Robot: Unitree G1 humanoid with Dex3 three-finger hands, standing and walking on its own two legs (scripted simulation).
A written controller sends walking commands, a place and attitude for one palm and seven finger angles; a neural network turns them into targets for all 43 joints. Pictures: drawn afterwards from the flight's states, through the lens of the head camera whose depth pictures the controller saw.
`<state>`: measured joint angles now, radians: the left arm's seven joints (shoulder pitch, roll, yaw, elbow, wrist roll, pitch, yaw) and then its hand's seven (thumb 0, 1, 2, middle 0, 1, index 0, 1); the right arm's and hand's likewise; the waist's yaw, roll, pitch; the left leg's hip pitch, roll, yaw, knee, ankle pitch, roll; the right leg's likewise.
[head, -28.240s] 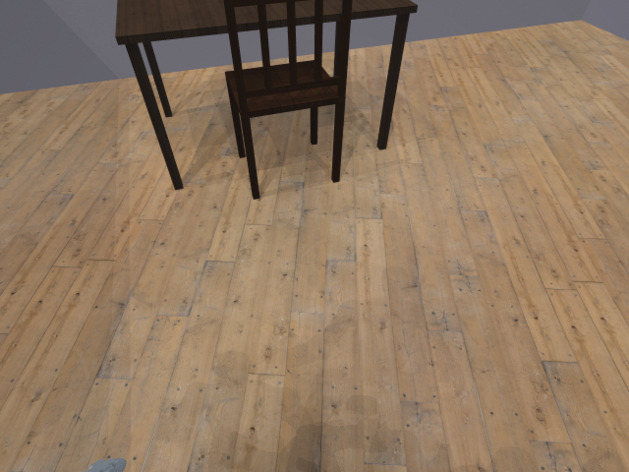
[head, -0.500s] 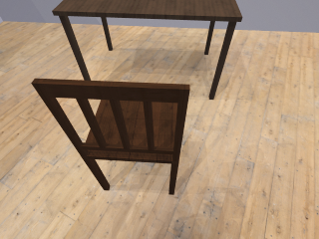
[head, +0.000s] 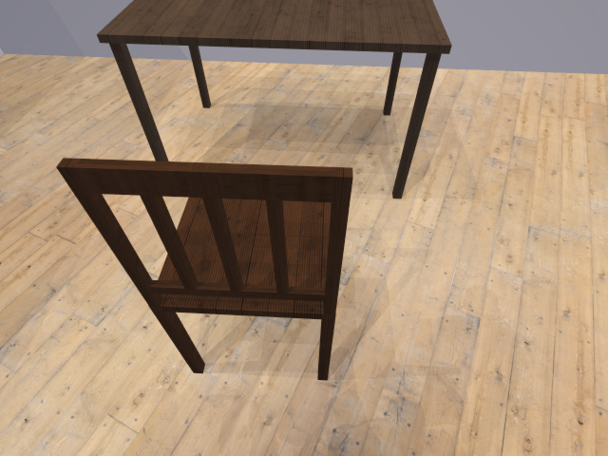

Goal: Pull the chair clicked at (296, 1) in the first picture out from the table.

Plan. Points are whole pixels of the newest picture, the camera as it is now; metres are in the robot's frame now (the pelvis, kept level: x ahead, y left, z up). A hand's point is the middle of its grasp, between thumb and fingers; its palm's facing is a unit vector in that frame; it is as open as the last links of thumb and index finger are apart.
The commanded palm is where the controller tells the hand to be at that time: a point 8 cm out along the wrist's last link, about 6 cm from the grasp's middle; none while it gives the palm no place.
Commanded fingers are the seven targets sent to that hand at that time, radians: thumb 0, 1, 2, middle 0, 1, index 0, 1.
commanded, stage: look to check the result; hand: left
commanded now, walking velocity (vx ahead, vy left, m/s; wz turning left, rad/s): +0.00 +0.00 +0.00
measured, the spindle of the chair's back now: (226, 247) +0.48 +0.18 -0.08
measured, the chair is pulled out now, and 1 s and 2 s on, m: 0.69 0.69 0.69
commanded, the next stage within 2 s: stand and wait in 0.78 s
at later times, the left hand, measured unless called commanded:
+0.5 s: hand out of the picture +0.00 +0.17 -0.17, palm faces +0.05 -0.98 -0.18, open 7.4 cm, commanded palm none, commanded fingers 0.00 0.90 0.90 -0.20 -0.30 -0.20 -0.30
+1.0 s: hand out of the picture +0.00 +0.17 -0.17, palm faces +0.05 -0.98 -0.18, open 7.4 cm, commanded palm none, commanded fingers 0.00 0.90 0.90 -0.20 -0.30 -0.20 -0.30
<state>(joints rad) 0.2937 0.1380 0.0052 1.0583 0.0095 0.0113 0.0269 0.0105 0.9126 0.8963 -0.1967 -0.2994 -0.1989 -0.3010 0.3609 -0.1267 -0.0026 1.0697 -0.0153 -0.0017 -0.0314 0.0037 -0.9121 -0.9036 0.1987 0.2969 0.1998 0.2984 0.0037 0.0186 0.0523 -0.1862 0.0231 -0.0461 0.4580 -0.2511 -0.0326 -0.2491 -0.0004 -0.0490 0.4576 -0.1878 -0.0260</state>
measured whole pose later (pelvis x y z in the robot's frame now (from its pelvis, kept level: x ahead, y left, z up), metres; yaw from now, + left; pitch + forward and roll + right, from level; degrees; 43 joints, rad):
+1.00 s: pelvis +0.01 +0.00 +0.00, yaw +0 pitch -1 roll +0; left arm 0.31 0.13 0.01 1.07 0.01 0.01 0.03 0.01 0.91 0.90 -0.20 -0.30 -0.20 -0.30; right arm 0.35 -0.10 0.00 1.08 -0.01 -0.01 -0.04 0.00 -0.91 -0.90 0.20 0.30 0.20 0.30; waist 0.01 0.01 0.06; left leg -0.17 0.02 -0.05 0.45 -0.26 -0.03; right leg -0.24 0.00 -0.05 0.46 -0.20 -0.02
